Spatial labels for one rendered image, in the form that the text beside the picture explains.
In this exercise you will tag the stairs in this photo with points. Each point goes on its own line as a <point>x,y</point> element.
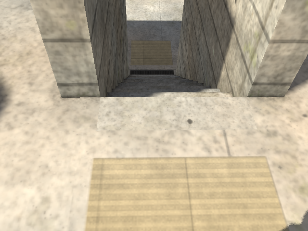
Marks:
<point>163,85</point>

